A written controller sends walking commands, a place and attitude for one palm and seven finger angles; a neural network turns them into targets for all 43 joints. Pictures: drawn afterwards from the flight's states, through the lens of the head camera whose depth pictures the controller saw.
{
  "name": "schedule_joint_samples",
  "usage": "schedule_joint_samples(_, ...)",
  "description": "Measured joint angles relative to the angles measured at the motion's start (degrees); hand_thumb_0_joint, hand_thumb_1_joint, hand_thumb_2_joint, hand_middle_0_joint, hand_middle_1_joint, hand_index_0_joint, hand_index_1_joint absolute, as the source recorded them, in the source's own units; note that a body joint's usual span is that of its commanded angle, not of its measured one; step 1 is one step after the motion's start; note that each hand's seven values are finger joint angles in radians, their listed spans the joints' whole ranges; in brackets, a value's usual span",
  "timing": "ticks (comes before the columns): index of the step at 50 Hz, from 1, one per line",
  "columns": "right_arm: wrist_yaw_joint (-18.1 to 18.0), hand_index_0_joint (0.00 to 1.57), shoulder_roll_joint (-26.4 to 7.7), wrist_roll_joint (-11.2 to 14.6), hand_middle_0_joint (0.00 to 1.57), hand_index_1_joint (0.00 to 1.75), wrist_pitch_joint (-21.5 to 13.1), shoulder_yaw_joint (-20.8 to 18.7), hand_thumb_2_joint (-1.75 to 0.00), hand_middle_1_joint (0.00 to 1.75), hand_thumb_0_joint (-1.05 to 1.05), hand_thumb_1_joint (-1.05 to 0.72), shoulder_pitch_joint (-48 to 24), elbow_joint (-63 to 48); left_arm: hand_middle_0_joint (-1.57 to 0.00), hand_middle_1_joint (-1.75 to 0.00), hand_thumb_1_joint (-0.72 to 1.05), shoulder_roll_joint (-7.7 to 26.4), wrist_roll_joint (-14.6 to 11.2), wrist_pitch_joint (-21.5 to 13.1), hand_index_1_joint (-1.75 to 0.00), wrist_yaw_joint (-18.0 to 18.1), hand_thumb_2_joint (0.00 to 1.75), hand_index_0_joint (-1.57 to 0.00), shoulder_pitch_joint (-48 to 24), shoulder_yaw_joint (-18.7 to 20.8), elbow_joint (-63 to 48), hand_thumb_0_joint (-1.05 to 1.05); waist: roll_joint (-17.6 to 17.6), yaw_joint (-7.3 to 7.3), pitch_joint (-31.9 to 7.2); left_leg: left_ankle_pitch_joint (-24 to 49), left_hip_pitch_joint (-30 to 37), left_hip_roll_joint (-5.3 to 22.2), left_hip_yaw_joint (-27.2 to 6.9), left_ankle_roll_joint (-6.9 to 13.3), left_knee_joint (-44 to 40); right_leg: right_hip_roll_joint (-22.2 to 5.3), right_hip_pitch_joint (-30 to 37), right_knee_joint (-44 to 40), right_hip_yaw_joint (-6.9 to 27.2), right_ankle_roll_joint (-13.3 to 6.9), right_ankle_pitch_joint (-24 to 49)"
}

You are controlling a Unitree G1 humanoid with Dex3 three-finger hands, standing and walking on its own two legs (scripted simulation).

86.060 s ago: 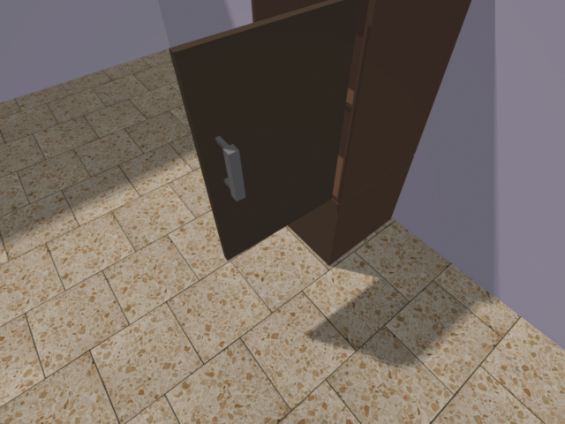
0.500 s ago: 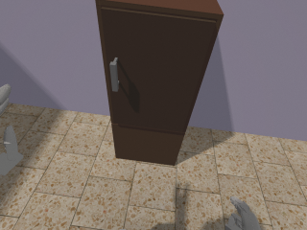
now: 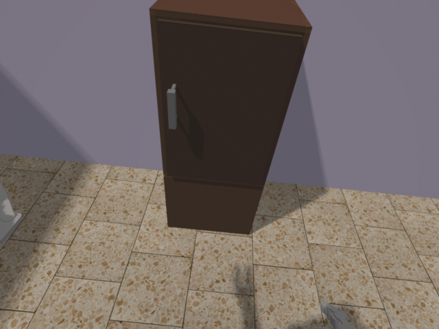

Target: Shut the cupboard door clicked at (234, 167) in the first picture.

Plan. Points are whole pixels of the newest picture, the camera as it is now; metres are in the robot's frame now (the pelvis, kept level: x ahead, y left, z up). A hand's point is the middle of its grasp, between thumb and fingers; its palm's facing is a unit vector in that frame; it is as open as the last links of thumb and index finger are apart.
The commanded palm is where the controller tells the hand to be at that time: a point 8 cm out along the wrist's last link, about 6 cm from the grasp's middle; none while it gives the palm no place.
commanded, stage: stop stepping back and stand still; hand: left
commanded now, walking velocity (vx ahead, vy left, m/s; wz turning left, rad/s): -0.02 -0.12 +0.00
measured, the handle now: (173, 106) +0.76 +0.17 +0.02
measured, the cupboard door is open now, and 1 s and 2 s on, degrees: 0 0 0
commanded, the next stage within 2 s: let the arm hang, fingers relaxed in 0.64 s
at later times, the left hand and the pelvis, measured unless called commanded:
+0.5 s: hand (55, 205) +0.24 +0.25 +0.17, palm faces +0.42 -0.80 -0.43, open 7.4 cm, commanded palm +0.17 +0.28 +0.19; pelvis +0.02 -0.01 +0.01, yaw -2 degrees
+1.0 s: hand out of the picture +0.12 +0.17 -0.14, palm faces -0.06 -0.97 -0.23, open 7.4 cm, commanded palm none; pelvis +0.01 -0.01 +0.00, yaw +0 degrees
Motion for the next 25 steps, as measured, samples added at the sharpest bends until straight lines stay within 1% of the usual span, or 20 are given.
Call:
schedule_joint_samples(2,0.8,0.21,1.0,-0.2,0.21,0.3,-0.7,0.7,-0.9,0.3,0.01,-0.9,0.8,-0.9,-0.21,-0.3,0.89,0.0,0.1,0.3,-0.3,-0.2,0.9,-0.2,2.2,-0.3,-1.2,0.01,0.3,-0.5,0.2,2.4,1.9,0.5,0.2,-0.1,-4.6,0.6,0.3,-1.6,-1.0,0.1,0.7)
schedule_joint_samples(4,1.5,0.21,1.5,-0.3,0.21,0.3,-0.8,1.5,-0.9,0.3,0.01,-0.9,1.7,-1.8,-0.21,-0.3,0.89,0.4,0.2,0.1,-0.3,-0.6,0.9,-0.2,5.2,-1.1,-3.4,0.01,0.9,-0.61,0.1,3.8,2.9,1.3,0.4,-0.5,-7.8,0.7,2.5,-7.8,-2.9,0.0,1.8)
schedule_joint_samples(6,1.7,0.21,1.6,-0.4,0.21,0.3,-0.4,1.9,-0.9,0.3,0.01,-0.9,2.2,-2.9,-0.21,-0.3,0.89,1.3,0.4,-0.4,-0.3,-0.9,0.9,-0.2,7.8,-1.7,-5.2,0.01,0.9,-0.64,-0.2,3.5,2.7,1.4,0.8,-1.0,-8.7,0.5,5.7,-15.1,-3.9,-0.4,3.0)
schedule_joint_samples(7,1.7,0.21,1.6,-0.5,0.21,0.3,-0.1,1.9,-0.9,0.3,0.01,-0.9,2.3,-3.4,-0.21,-0.3,0.89,2.1,0.5,-0.6,-0.3,-1.0,0.9,-0.2,8.8,-1.6,-5.7,0.01,0.6,-0.6,-0.3,3.4,2.0,1.0,1.2,-1.1,-8.3,0.0,7.3,-18.3,-3.6,-0.9,3.6)
schedule_joint_samples(8,1.7,0.21,1.4,-0.6,0.21,0.3,0.2,1.8,-0.9,0.3,0.01,-0.9,2.0,-3.7,-0.21,-0.3,0.89,2.7,0.6,-0.9,-0.3,-1.1,0.9,-0.2,9.2,-1.5,-5.8,0.01,0.6,-0.36,-0.2,3.7,1.1,0.9,1.5,-1.2,-7.4,-0.2,7.8,-20.4,-3.3,-1.6,6.6)
schedule_joint_samples(9,1.6,0.21,0.9,-0.7,0.21,0.3,0.6,1.6,-0.9,0.3,0.01,-0.9,1.4,-3.4,-0.21,-0.3,0.89,2.8,0.5,-1.1,-0.3,-1.3,0.9,-0.2,9.1,-1.6,-5.2,0.01,1.4,-0.25,0.5,3.8,0.5,1.3,1.5,-1.2,-6.1,0.0,7.7,-20.6,-3.5,-2.0,9.8)
schedule_joint_samples(10,1.6,0.21,0.4,-0.7,0.21,0.3,1.0,1.2,-0.9,0.3,0.01,-0.9,0.9,-2.9,-0.21,-0.3,0.89,2.7,0.3,-1.1,-0.3,-1.5,0.9,-0.21,8.6,-1.8,-4.4,0.01,2.2,-0.2,0.9,3.3,0.2,1.6,1.1,-1.4,-4.9,0.4,7.6,-20.0,-3.8,-2.3,10.3)
schedule_joint_samples(13,1.4,0.21,-1.2,0.0,0.21,0.3,2.2,0.1,-0.9,0.3,0.01,-0.9,0.6,-1.5,-0.21,-0.3,0.89,1.8,-0.3,-0.5,-0.31,-1.3,0.9,-0.21,8.1,-2.3,-2.8,0.01,3.7,0.4,0.5,1.1,-0.3,2.0,0.1,-1.9,-2.5,1.1,7.9,-19.0,-4.0,-2.6,8.3)
schedule_joint_samples(14,1.3,0.21,-1.8,0.2,0.21,0.3,2.4,-0.2,-0.9,0.3,0.01,-0.9,0.7,-1.1,-0.21,-0.3,0.89,1.3,-0.4,-0.3,-0.31,-1.1,0.9,-0.21,8.1,-2.4,-2.6,0.01,3.9,0.57,0.4,1.0,-0.2,2.0,0.0,-1.7,-2.0,1.3,8.2,-18.7,-4.0,-2.6,7.7)
schedule_joint_samples(16,0.9,0.21,-2.5,0.6,0.21,0.3,2.5,-0.8,-0.9,0.3,0.01,-0.9,0.8,-0.4,-0.21,-0.3,0.89,0.3,-0.3,-0.4,-0.31,-0.7,0.9,-0.21,7.6,-2.6,-1.9,0.01,3.5,0.83,0.3,0.3,0.7,1.7,0.1,-1.1,-1.8,0.9,8.8,-18.1,-3.8,-2.4,6.7)
schedule_joint_samples(19,0.2,0.21,-3.2,0.6,0.21,0.3,2.0,-1.1,-0.9,0.3,0.01,-0.9,0.5,-0.2,-0.21,-0.3,0.89,-0.9,-0.1,-0.6,-0.31,-0.5,0.9,-0.21,6.1,-2.9,-0.8,0.01,2.5,1.21,0.3,0.2,2.4,0.8,0.7,-0.8,-3.3,0.0,9.6,-17.8,-3.3,-2.0,6.0)
schedule_joint_samples(22,-0.3,0.21,-3.2,0.6,0.21,0.3,1.2,-1.1,-0.9,0.3,0.01,-0.9,-0.4,-1.0,-0.21,-0.3,0.89,-0.9,0.2,-1.1,-0.31,-0.4,0.9,-0.21,4.8,-2.9,-0.2,0.01,1.9,1.12,0.5,1.0,3.2,0.4,0.8,-0.9,-5.3,-0.4,9.9,-18.6,-3.2,-1.9,6.2)
schedule_joint_samples(25,0.0,0.21,-2.9,0.7,0.21,0.3,0.8,-1.0,-0.9,0.3,0.01,-0.9,-1.7,-2.4,-0.21,-0.3,0.89,-0.2,0.1,-1.7,-0.3,-0.6,0.9,-0.21,4.8,-2.7,-0.4,0.01,2.0,0.81,0.7,1.5,3.1,0.7,0.8,-1.2,-6.2,0.0,9.9,-20.0,-3.2,-2.1,6.9)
